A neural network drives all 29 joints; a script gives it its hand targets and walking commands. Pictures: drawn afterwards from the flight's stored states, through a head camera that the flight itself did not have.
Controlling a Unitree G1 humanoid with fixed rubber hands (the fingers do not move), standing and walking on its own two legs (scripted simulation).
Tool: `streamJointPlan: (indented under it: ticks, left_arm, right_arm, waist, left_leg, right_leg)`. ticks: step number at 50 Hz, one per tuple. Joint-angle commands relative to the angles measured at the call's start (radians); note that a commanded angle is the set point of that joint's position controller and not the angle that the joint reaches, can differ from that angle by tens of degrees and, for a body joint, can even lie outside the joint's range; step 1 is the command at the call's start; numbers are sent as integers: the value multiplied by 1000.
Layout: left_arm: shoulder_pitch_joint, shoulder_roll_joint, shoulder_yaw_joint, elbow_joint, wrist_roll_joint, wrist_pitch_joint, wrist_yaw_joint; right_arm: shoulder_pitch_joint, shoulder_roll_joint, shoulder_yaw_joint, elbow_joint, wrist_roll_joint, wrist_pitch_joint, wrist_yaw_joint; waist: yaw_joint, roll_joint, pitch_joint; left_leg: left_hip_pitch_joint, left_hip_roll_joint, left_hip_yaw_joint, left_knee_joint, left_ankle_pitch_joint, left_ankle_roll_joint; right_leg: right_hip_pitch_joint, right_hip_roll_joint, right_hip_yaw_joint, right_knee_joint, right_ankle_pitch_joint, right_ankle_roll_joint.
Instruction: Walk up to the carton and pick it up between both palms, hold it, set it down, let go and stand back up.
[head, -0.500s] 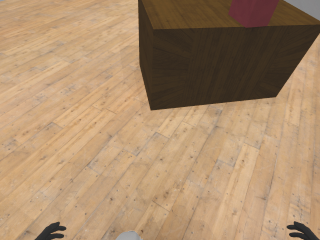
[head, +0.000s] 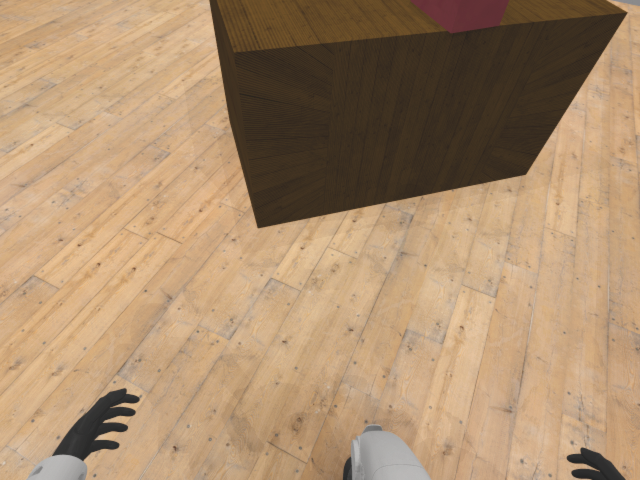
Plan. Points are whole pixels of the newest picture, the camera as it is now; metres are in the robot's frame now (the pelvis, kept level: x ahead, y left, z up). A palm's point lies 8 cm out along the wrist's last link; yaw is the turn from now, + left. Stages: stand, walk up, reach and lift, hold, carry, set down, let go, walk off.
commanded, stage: walk up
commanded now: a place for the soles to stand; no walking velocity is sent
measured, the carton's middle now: out of the picture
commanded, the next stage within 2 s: none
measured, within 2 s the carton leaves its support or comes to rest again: neither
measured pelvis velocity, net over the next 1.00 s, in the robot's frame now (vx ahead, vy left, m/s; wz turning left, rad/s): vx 0.18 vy -0.15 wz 0.10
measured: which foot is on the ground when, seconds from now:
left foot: up 0.00-0.24, down 0.26-0.70, up 0.72-0.96, down 0.98-1.00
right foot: down 0.00-0.28, up 0.30-0.64, down 0.66-1.00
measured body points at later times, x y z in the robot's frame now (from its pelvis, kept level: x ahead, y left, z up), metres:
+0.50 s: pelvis +0.11 -0.04 +0.01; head +0.13 +0.02 +0.45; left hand +0.23 +0.28 -0.10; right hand +0.21 -0.38 -0.01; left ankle +0.10 +0.08 -0.69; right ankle +0.17 -0.19 -0.63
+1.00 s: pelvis +0.18 -0.15 -0.01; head +0.19 -0.08 +0.44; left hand +0.30 +0.17 -0.12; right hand +0.32 -0.49 -0.02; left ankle +0.23 -0.02 -0.69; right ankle +0.25 -0.24 -0.69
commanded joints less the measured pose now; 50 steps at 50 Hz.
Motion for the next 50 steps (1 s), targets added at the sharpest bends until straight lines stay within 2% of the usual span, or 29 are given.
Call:
streamJointPlan:
  ticks: [1,4,10,12,13,14,15,16,17,18,20,22,26,29,31,32,33,34,35,36,37,38,39,42,46,47,48,49,50]
  left_arm:
    - [151,260,173,-24,-42,2,25]
    - [77,248,158,-34,-26,12,11]
    - [62,265,153,-57,-5,27,-2]
    - [-17,243,140,-84,-5,39,-6]
    - [-63,183,124,-106,1,46,-3]
    - [-60,77,97,-138,2,45,2]
    - [-53,100,104,-149,5,56,10]
    - [-56,220,128,-144,20,68,18]
    - [-46,249,131,-120,20,66,18]
    - [-40,237,134,-98,18,62,19]
    - [-22,202,136,-84,15,55,14]
    - [-32,172,128,-97,7,55,10]
    - [-97,168,123,-120,-6,51,-2]
    - [-93,183,132,-119,-13,36,-6]
    - [-38,189,141,-99,-15,24,-7]
    - [27,192,149,-75,-15,16,-7]
    - [148,210,165,-34,-11,6,-3]
    - [269,277,191,6,4,-2,7]
    - [237,341,196,-2,3,-3,17]
    - [255,346,198,-8,-15,3,16]
    - [202,332,194,-17,-32,11,15]
    - [146,308,185,-15,-43,20,18]
    - [109,304,178,-21,-34,26,20]
    - [56,288,174,-39,-18,31,10]
    - [57,288,166,-45,-6,40,2]
    - [47,284,162,-51,-3,44,2]
    - [1,268,154,-67,-1,50,1]
    - [-59,218,141,-89,3,57,1]
    - [-65,124,117,-114,7,60,4]
  right_arm:
    - [24,-271,-55,73,3,-4,-19]
    - [36,-273,-70,83,7,-4,-1]
    - [25,-248,-71,71,10,-20,3]
    - [157,-237,-76,116,9,-34,-2]
    - [304,-252,-91,165,-1,-43,-10]
    - [383,-360,-124,176,-24,-43,-24]
    - [299,-417,-125,119,-30,-37,-41]
    - [208,-440,-122,87,-13,-30,-50]
    - [156,-409,-116,72,-4,-35,-53]
    - [159,-360,-107,69,-2,-41,-55]
    - [193,-319,-95,75,-6,-47,-55]
    - [214,-325,-93,78,-9,-47,-55]
    - [168,-361,-108,59,-17,-45,-59]
    - [115,-382,-117,55,-19,-48,-60]
    - [61,-386,-115,52,-15,-46,-55]
    - [17,-376,-108,44,-11,-43,-51]
    - [-14,-333,-89,43,-10,-38,-43]
    - [37,-246,-57,53,-7,-35,-35]
    - [76,-160,-24,43,-10,-33,-32]
    - [17,-236,-47,34,-3,-18,-44]
    - [-5,-283,-58,49,-5,-8,-49]
    - [-30,-289,-60,66,-7,0,-45]
    - [-23,-288,-65,76,-3,3,-39]
    - [31,-294,-80,95,5,-2,-21]
    - [22,-276,-80,90,5,-14,-14]
    - [52,-273,-82,101,6,-20,-13]
    - [138,-261,-84,131,8,-28,-15]
    - [292,-267,-97,185,0,-36,-20]
    - [410,-355,-129,210,-24,-37,-32]
  waist:
    - [126,-121,-130]
    - [75,-122,1]
    - [78,-69,31]
    - [-2,-33,-6]
    - [-79,74,-62]
    - [-127,369,-95]
    - [-91,327,-97]
    - [-71,226,-87]
    - [-36,160,-57]
    - [-23,102,-44]
    - [-21,120,-82]
    - [-27,160,-117]
    - [-38,173,-108]
    - [-26,176,-114]
    - [13,214,-140]
    - [60,198,-162]
    - [132,127,-211]
    - [180,-102,-275]
    - [140,-314,-203]
    - [174,-222,-200]
    - [153,-147,-148]
    - [128,-91,-53]
    - [105,-104,6]
    - [66,-96,47]
    - [66,-41,68]
    - [54,-24,55]
    - [8,-1,18]
    - [-73,94,-37]
    - [-141,394,-75]
  left_leg:
    - [-484,-1,-21,308,122,43]
    - [-359,24,4,223,132,37]
    - [-224,25,42,-90,29,61]
    - [30,-10,70,-331,157,91]
    - [278,-31,-4,-441,161,114]
    - [415,130,-343,-585,3,137]
    - [375,342,-778,-731,-77,201]
    - [322,423,-834,-721,-68,262]
    - [311,417,-786,-663,107,288]
    - [298,361,-673,-593,324,276]
    - [310,282,-503,-472,762,239]
    - [319,266,-447,-419,934,262]
    - [279,275,-431,-406,812,307]
    - [204,297,-420,-392,736,288]
    - [111,284,-378,-364,666,255]
    - [14,260,-321,-305,627,227]
    - [-148,189,-201,-145,614,165]
    - [-283,89,-65,128,502,96]
    - [-527,-56,43,264,-22,26]
    - [-621,-44,17,318,-34,39]
    - [-599,4,-7,362,42,42]
    - [-548,25,-18,360,102,39]
    - [-500,31,-10,338,130,34]
    - [-373,45,9,233,132,35]
    - [-250,39,28,-10,3,60]
    - [-182,31,36,-97,22,76]
    - [-31,11,49,-228,94,98]
    - [220,-13,2,-357,90,125]
    - [375,100,-287,-536,-128,162]
  right_leg:
    - [553,-256,510,-581,-373,-151]
    - [340,-216,400,-585,-407,-193]
    - [259,-259,316,-530,-325,-267]
    - [123,-211,193,-394,-264,-220]
    - [-56,-128,82,-141,-238,-159]
    - [-253,26,-48,208,-214,-68]
    - [-379,61,23,352,-231,-21]
    - [-361,13,98,399,-270,-9]
    - [-362,-14,114,425,-251,-1]
    - [-351,-29,109,427,-238,2]
    - [-296,-36,105,399,-219,1]
    - [-277,-28,102,393,-205,0]
    - [-268,-63,70,244,-232,-4]
    - [-169,-78,63,104,-204,-23]
    - [-13,-61,42,-7,-177,-45]
    - [141,-47,31,-105,-104,-55]
    - [410,-9,52,-193,-84,-69]
    - [596,-39,158,-292,-160,-66]
    - [635,-225,458,-406,-76,-84]
    - [678,-284,628,-533,-234,-173]
    - [585,-288,627,-576,-401,-172]
    - [444,-242,557,-595,-518,-130]
    - [356,-221,511,-599,-563,-123]
    - [248,-209,429,-563,-522,-177]
    - [183,-249,377,-517,-467,-236]
    - [152,-248,348,-478,-427,-236]
    - [73,-222,270,-393,-394,-215]
    - [-105,-150,143,-169,-384,-158]
    - [-316,5,-32,245,-360,-72]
